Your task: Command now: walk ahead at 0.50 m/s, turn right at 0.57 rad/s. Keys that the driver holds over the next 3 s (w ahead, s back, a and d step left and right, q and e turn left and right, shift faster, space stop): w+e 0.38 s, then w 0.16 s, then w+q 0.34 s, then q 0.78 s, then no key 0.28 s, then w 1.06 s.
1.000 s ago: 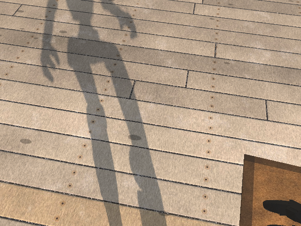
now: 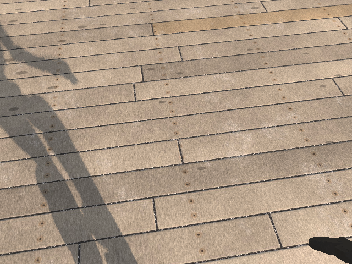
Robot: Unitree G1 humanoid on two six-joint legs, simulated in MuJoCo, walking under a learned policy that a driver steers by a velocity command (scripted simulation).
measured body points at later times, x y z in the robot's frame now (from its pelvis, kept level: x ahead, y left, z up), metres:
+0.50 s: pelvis +0.26 -0.04 -0.01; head +0.29 -0.06 +0.44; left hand +0.56 +0.10 -0.07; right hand +0.17 -0.32 -0.13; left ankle +0.12 +0.13 -0.72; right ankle +0.35 -0.17 -0.72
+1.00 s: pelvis +0.52 -0.11 +0.00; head +0.56 -0.11 +0.45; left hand +0.61 +0.17 -0.12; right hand +0.67 -0.38 -0.10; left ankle +0.70 -0.02 -0.71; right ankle +0.35 -0.18 -0.73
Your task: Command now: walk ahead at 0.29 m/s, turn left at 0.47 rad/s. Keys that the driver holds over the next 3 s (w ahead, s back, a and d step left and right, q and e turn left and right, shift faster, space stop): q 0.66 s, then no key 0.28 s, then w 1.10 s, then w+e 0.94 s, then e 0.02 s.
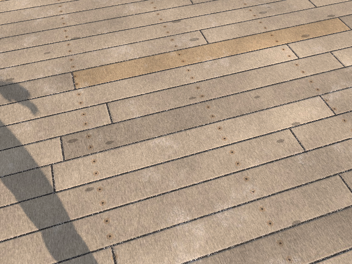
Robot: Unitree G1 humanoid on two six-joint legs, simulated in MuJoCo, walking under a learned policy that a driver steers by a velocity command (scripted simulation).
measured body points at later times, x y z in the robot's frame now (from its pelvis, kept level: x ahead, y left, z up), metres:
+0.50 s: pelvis +0.14 +0.00 +0.00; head +0.17 +0.00 +0.45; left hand +0.22 +0.31 -0.09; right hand +0.37 -0.24 -0.09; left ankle +0.16 +0.10 -0.73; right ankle +0.22 -0.12 -0.73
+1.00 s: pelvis +0.15 +0.02 +0.01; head +0.16 +0.05 +0.46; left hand +0.11 +0.32 -0.11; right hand +0.41 -0.12 -0.07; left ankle +0.09 +0.11 -0.73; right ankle +0.21 -0.12 -0.70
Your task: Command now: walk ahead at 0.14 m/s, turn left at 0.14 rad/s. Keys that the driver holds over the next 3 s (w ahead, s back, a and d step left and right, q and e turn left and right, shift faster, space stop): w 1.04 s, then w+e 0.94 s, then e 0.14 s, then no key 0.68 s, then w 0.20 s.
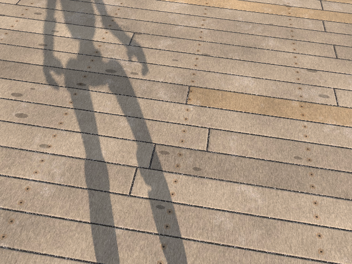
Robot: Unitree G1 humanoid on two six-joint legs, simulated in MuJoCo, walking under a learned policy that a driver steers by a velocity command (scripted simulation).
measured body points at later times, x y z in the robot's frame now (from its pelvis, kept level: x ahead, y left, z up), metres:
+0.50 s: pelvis +0.13 -0.05 +0.01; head +0.14 -0.07 +0.46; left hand +0.18 +0.22 -0.10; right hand +0.24 -0.33 -0.11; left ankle +0.12 +0.10 -0.66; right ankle +0.11 -0.14 -0.74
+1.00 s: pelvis +0.40 +0.01 +0.00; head +0.43 +0.02 +0.45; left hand +0.48 +0.29 -0.12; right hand +0.52 -0.26 -0.11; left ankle +0.44 +0.09 -0.74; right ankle +0.35 -0.14 -0.65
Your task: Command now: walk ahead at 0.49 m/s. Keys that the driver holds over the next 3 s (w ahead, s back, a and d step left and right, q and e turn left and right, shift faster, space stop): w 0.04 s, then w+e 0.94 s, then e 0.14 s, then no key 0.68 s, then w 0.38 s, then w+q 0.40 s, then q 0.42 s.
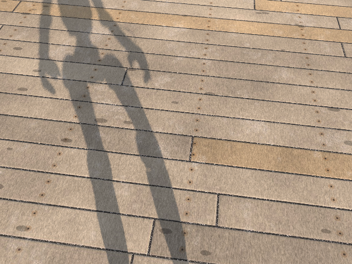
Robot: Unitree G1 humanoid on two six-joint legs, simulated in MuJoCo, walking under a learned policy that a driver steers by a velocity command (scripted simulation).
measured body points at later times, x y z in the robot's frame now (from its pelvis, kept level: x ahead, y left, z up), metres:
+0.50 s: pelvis +0.29 -0.07 -0.01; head +0.33 -0.08 +0.44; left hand +0.49 +0.17 -0.11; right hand +0.33 -0.36 -0.13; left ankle +0.19 +0.10 -0.64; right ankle +0.35 -0.15 -0.74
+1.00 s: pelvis +0.58 -0.08 +0.00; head +0.61 -0.08 +0.45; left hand +0.80 +0.13 -0.12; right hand +0.58 -0.39 -0.09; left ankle +0.67 +0.00 -0.74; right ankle +0.45 -0.17 -0.65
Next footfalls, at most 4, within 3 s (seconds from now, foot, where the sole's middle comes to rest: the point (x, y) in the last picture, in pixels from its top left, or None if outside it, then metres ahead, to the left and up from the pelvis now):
0.38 right None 0.39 -0.15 -0.78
0.86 left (185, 205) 0.70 -0.02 -0.78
1.32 right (261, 194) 0.76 -0.34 -0.78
1.64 left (206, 172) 0.86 -0.11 -0.78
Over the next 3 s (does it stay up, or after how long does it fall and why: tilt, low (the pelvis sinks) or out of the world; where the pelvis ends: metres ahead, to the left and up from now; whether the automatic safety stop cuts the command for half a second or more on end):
stays up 1.19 -0.47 -0.01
